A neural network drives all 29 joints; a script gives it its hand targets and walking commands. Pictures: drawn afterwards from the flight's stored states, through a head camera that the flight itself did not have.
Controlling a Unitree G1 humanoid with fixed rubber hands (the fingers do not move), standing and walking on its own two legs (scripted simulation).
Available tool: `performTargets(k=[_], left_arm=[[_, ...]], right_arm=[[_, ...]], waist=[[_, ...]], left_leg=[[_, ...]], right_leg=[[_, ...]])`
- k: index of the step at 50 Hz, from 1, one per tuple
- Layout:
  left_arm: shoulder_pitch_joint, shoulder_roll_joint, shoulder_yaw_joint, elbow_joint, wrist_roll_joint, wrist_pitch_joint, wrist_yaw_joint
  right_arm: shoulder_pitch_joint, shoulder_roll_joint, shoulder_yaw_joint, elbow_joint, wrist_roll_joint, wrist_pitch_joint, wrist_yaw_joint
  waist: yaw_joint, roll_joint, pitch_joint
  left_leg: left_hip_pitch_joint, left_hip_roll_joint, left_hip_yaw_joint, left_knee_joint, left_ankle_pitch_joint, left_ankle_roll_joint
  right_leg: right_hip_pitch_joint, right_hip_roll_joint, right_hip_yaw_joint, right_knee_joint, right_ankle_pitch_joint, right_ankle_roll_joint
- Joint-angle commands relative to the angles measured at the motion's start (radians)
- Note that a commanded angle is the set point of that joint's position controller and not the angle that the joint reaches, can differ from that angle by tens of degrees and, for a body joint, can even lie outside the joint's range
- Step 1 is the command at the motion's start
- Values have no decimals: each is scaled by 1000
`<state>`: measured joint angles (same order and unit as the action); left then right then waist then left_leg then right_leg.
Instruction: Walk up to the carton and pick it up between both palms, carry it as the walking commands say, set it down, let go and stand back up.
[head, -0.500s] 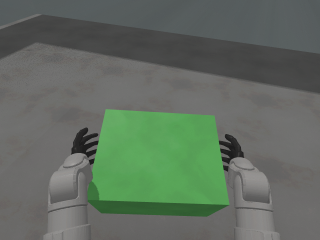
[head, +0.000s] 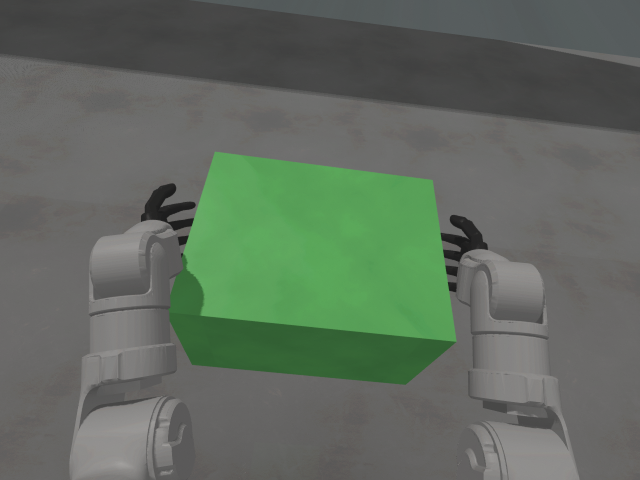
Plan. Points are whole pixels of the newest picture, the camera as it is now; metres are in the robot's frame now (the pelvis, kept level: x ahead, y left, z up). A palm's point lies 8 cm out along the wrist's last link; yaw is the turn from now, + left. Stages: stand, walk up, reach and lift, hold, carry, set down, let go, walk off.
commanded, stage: carry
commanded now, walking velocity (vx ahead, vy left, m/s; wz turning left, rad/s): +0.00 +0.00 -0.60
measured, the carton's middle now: (313, 271) +0.38 +0.04 +0.04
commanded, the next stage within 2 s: none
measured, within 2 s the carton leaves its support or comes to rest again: neither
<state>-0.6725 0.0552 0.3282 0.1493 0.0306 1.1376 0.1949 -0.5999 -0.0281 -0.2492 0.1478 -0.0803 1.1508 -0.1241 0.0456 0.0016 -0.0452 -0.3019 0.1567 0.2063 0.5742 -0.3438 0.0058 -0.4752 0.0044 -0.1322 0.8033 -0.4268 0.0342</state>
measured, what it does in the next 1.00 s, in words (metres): steps on the spot, turning right: right foot, then left foot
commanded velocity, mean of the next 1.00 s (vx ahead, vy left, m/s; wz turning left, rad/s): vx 0.00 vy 0.00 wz -0.60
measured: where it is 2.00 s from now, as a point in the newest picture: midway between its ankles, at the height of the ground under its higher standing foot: outside the picture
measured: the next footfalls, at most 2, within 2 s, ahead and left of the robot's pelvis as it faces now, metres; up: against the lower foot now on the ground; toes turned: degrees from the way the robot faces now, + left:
right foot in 0.08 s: +0.04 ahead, -0.12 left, +0.00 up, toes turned -10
left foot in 0.32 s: +0.07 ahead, +0.10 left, +0.00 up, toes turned -4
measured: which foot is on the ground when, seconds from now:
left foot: down 0.00-0.08, up 0.10-0.30, down 0.32-0.62, up 0.64-0.84, down 0.86-1.00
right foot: up 0.00-0.06, down 0.08-0.32, up 0.34-0.58, down 0.60-0.88, up 0.90-1.00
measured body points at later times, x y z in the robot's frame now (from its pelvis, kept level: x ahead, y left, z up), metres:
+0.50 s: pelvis -0.01 +0.02 +0.00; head +0.04 +0.03 +0.45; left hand +0.40 +0.10 +0.09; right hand +0.28 -0.26 +0.09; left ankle +0.03 +0.11 -0.74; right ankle -0.04 -0.08 -0.70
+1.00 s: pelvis -0.03 +0.05 -0.01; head +0.00 +0.06 +0.44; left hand +0.38 +0.00 +0.08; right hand +0.14 -0.30 +0.09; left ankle +0.05 +0.11 -0.74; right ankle -0.09 -0.04 -0.69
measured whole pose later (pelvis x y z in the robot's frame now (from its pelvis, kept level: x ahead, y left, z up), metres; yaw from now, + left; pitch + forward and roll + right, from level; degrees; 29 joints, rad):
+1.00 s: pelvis -0.03 +0.05 -0.01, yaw -38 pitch +3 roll -2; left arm -0.55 0.01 0.33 0.06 0.06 1.12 0.18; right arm -0.53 -0.03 -0.22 0.12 -0.02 1.13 -0.17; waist 0.00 -0.03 -0.05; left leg -0.38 0.11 0.20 0.59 -0.27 0.03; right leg -0.53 -0.01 -0.09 0.95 -0.51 0.01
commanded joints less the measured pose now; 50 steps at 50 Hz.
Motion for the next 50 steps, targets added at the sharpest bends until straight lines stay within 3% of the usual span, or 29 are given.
performTargets(k=[1, 3, 4, 5, 6, 8, 11, 15, 16, 17, 18, 19, 20, 22, 26, 29, 30, 31, 32, 33, 35, 38, 42, 43, 44, 45, 46, 48, 50], left_arm=[[-623, -1127, -716, -19, -459, 29, -418], [-539, -1143, -707, -10, -442, 32, -424], [-502, -1146, -701, -10, -431, 32, -430], [-526, -1129, -689, -2, -424, 26, -433], [-423, -1119, -667, 8, -391, 25, -432], [-547, -1127, -717, -84, -407, 11, -427], [-566, -1103, -737, -206, -385, 0, -395], [-508, -1059, -758, -233, -352, -7, -365], [-517, -1047, -769, -239, -354, -11, -362], [-470, -1046, -763, -232, -347, -5, -363], [-449, -1062, -797, -215, -355, 3, -373], [-512, -1067, -830, -214, -391, -3, -383], [-595, -1077, -847, -198, -420, -10, -392], [-659, -1076, -848, -150, -450, -17, -405], [-565, -1099, -802, -55, -446, -6, -413], [-469, -1115, -754, 12, -432, 9, -429], [-450, -1114, -738, 27, -420, 12, -438], [-518, -1089, -731, 26, -425, 7, -443], [-382, -1097, -699, 63, -384, 8, -446], [-563, -1090, -731, 4, -415, -4, -446], [-521, -1102, -715, -21, -392, 3, -439], [-589, -1091, -717, -105, -383, 0, -416], [-502, -1070, -714, -127, -346, 2, -386], [-501, -1057, -720, -137, -343, 1, -384], [-491, -1049, -722, -133, -338, 0, -386], [-454, -1068, -721, -144, -338, 10, -390], [-541, -1078, -776, -144, -367, 9, -397], [-613, -1095, -809, -135, -421, -1, -413], [-661, -1095, -814, -92, -451, -3, -417]], right_arm=[[-707, 1003, 592, -156, 406, -17, 325], [-655, 1014, 600, -169, 400, -14, 323], [-659, 1014, 616, -183, 405, -13, 326], [-719, 1024, 636, -176, 424, -13, 331], [-669, 1067, 641, -182, 433, -8, 342], [-791, 1065, 699, -243, 465, -26, 344], [-790, 1073, 729, -296, 505, -40, 341], [-731, 1050, 752, -297, 521, -45, 340], [-734, 1036, 747, -294, 526, -46, 342], [-654, 1012, 728, -243, 508, -46, 342], [-589, 1030, 713, -215, 475, -46, 342], [-640, 1020, 718, -254, 484, -48, 343], [-715, 1003, 721, -262, 483, -49, 343], [-762, 983, 705, -233, 460, -53, 340], [-691, 973, 661, -176, 425, -49, 337], [-615, 989, 632, -133, 401, -39, 336], [-593, 998, 627, -112, 392, -36, 336], [-682, 991, 635, -110, 411, -42, 337], [-602, 1032, 616, -103, 401, -33, 349], [-780, 1027, 665, -142, 442, -46, 347], [-757, 1051, 677, -156, 457, -45, 350], [-816, 1068, 697, -194, 500, -49, 351], [-753, 1067, 698, -204, 519, -42, 348], [-733, 1060, 695, -198, 519, -40, 351], [-720, 1047, 683, -192, 516, -38, 352], [-615, 1034, 657, -132, 482, -41, 353], [-658, 1044, 667, -160, 480, -47, 354], [-730, 1016, 672, -204, 482, -44, 352], [-798, 986, 666, -210, 468, -47, 344]], waist=[[-68, 262, -369], [-51, 173, -394], [-38, 77, -422], [-39, -154, -421], [-22, -262, -455], [-25, -185, -470], [-29, -165, -494], [-39, -144, -513], [-47, -97, -508], [-54, 119, -534], [-58, 317, -512], [-51, 256, -485], [-53, 188, -440], [-61, 190, -372], [-63, 220, -372], [-45, 129, -370], [-44, 55, -363], [-50, -117, -356], [-28, -267, -364], [-25, -210, -377], [-33, -156, -404], [-36, -170, -423], [-33, -172, -450], [-41, -148, -458], [-45, -97, -468], [-56, 215, -441], [-57, 279, -421], [-55, 135, -368], [-60, 183, -332]], left_leg=[[342, 165, -50, 48, 838, 45], [214, 137, -13, 184, 732, -24], [50, 120, -41, 285, 509, -71], [-247, 15, -44, 446, -91, -118], [-382, -47, -102, 454, -345, -135], [-408, -56, -151, 459, -301, -132], [-261, -86, -141, 322, -132, -135], [-62, -119, -85, -21, 95, -122], [90, -67, -104, -141, 284, -100], [318, 144, -299, -72, 711, 3], [390, 321, -448, -78, 980, 117], [364, 327, -437, -79, 969, 144], [314, 300, -364, -97, 837, 134], [245, 246, -229, -131, 605, 99], [260, 202, -90, -75, 605, 71], [185, 173, -21, 60, 515, -9], [61, 149, -26, 140, 347, -56], [-145, 91, -27, 268, -6, -104], [-301, -28, -50, 334, -283, -131], [-367, -33, -94, 419, -291, -132], [-349, -45, -139, 428, -218, -124], [-242, -86, -131, 331, -93, -121], [-78, -122, -93, 25, 25, -107], [30, -106, -80, -107, 147, -103], [172, -10, -149, -159, 268, -70], [284, 217, -385, -150, 580, 48], [266, 339, -457, -167, 665, 139], [199, 301, -357, -179, 508, 138], [180, 235, -212, -176, 415, 100]], right_leg=[[9, 54, -87, -185, 56, -13], [210, 20, -32, -387, 245, -32], [370, -84, 115, -400, 532, -62], [585, -287, 372, -277, 1340, -145], [698, -346, 418, -212, 1515, -242], [674, -303, 371, -217, 1297, -223], [525, -239, 288, -228, 1034, -184], [430, -163, 215, -143, 936, -134], [316, -122, 171, -82, 789, -92], [43, -46, 96, 52, 429, -31], [-134, 26, 20, 185, -163, -13], [-146, -19, 63, 242, -208, -23], [-130, -39, 68, 227, -178, -24], [-75, -47, 39, 127, -109, -21], [42, 24, -57, -80, -15, -12], [222, -4, -23, -413, 201, -29], [324, -89, 104, -451, 383, -48], [443, -263, 324, -383, 928, -100], [534, -355, 420, -307, 1230, -217], [608, -317, 389, -268, 1295, -230], [548, -282, 337, -290, 1074, -209], [429, -230, 261, -303, 852, -185], [372, -189, 243, -243, 743, -154], [321, -163, 220, -189, 720, -123], [202, -121, 192, -108, 586, -81], [-57, -10, 84, 48, 159, -17], [-121, -8, 60, 234, -193, -19], [-104, -67, 94, 261, -148, -23], [-67, -60, 49, 150, -102, -17]])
